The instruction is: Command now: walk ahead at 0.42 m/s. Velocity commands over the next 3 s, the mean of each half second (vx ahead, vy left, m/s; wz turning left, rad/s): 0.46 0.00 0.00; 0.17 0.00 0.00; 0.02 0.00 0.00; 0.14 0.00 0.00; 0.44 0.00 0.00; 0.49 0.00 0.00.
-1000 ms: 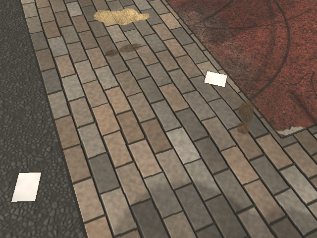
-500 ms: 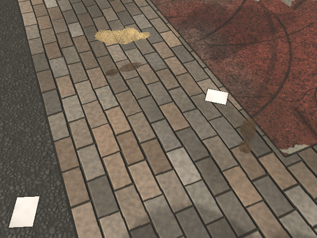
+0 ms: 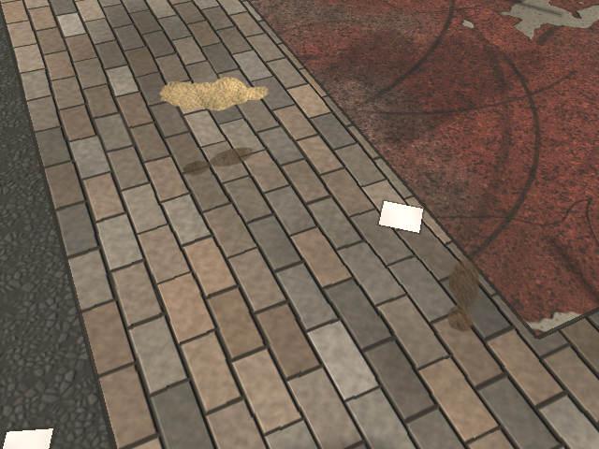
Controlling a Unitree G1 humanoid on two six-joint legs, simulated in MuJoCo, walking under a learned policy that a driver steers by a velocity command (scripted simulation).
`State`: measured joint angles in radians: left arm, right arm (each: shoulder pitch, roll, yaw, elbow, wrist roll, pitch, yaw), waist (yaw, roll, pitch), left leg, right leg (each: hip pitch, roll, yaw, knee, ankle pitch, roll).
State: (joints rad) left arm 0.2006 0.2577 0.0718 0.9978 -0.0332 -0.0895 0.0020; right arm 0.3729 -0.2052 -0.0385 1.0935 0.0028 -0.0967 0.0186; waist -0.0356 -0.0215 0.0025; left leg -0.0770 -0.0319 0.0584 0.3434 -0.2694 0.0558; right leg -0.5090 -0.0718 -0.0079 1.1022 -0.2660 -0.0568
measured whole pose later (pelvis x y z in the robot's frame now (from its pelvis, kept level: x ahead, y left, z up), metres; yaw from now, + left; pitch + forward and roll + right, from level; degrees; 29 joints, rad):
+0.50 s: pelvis +0.27 -0.08 +0.00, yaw +0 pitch +0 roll -1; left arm 0.22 0.23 0.06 1.00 0.01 -0.10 -0.04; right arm 0.22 -0.26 -0.06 0.98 0.02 -0.09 -0.02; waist 0.02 0.04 0.04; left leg -0.54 0.11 -0.03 1.15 -0.29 0.05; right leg -0.23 0.06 -0.08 0.37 -0.14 -0.08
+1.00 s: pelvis +0.44 -0.05 -0.01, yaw -1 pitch +1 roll +0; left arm 0.17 0.24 0.04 1.04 0.00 0.01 0.04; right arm 0.11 -0.20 -0.03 0.98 -0.02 -0.02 -0.02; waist 0.01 -0.02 0.03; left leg -0.38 -0.02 0.05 0.46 -0.10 0.04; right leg -0.32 -0.04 0.01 0.69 -0.41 0.03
